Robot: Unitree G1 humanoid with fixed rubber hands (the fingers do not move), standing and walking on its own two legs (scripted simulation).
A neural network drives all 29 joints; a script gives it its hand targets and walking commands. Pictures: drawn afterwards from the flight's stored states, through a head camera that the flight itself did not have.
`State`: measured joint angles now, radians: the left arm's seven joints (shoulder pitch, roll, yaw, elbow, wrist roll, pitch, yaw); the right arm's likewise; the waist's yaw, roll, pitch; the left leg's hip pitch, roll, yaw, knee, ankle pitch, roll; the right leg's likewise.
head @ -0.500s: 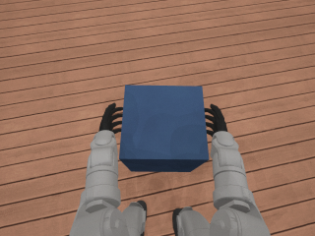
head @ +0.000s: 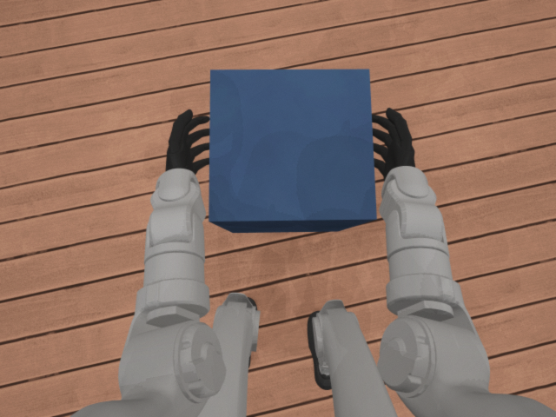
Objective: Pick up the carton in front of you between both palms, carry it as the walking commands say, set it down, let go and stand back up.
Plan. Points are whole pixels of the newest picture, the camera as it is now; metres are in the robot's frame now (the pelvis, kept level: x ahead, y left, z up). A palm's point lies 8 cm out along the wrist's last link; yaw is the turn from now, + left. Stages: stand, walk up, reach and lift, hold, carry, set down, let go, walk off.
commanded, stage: set down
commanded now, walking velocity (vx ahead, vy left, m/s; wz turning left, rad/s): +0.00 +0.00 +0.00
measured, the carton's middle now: (287, 167) +0.47 +0.01 -0.16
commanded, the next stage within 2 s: none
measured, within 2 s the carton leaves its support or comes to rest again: rests again in 1.30 s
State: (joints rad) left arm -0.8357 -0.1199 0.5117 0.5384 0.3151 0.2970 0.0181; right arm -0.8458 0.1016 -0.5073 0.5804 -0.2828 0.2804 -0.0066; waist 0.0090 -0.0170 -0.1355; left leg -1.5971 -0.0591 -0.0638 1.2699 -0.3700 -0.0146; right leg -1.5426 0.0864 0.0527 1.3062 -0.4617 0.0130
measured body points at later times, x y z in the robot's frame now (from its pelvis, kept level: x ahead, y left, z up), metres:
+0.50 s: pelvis -0.03 +0.00 -0.13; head +0.29 +0.01 +0.19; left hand +0.48 +0.16 -0.25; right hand +0.50 -0.14 -0.24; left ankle +0.09 +0.12 -0.59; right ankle +0.05 -0.12 -0.59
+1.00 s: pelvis -0.03 -0.01 -0.22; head +0.35 -0.01 +0.02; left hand +0.51 +0.17 -0.40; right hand +0.54 -0.13 -0.40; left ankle +0.09 +0.12 -0.59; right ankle +0.05 -0.12 -0.59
